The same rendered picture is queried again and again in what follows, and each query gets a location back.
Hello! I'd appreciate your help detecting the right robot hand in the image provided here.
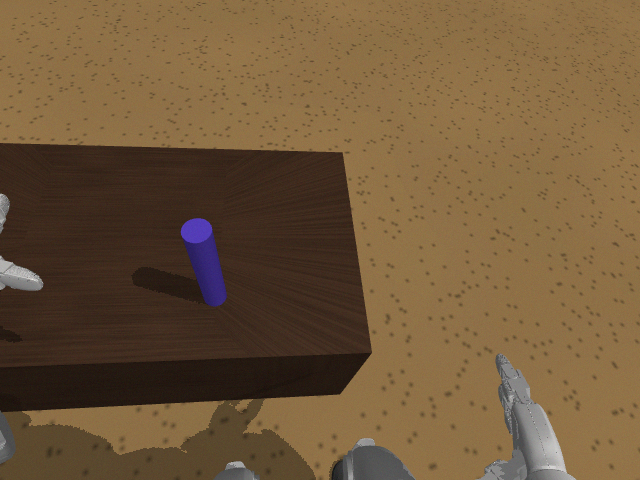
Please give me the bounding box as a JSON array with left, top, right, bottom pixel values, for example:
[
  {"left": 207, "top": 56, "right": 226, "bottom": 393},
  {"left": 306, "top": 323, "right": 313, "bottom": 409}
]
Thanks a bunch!
[{"left": 476, "top": 353, "right": 567, "bottom": 480}]

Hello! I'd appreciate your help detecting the left robot hand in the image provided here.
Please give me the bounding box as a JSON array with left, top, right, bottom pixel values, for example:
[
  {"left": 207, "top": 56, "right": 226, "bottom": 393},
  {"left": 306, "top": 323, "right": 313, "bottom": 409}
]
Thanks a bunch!
[{"left": 0, "top": 194, "right": 43, "bottom": 291}]

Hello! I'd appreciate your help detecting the can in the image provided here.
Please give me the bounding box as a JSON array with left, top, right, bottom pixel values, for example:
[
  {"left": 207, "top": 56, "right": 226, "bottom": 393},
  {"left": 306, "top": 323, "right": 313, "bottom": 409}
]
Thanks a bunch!
[{"left": 181, "top": 218, "right": 227, "bottom": 306}]

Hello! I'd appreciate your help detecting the left robot arm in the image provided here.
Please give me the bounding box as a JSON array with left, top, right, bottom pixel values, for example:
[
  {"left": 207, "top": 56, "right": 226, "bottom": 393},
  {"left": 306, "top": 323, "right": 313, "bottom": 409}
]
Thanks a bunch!
[{"left": 0, "top": 410, "right": 16, "bottom": 464}]

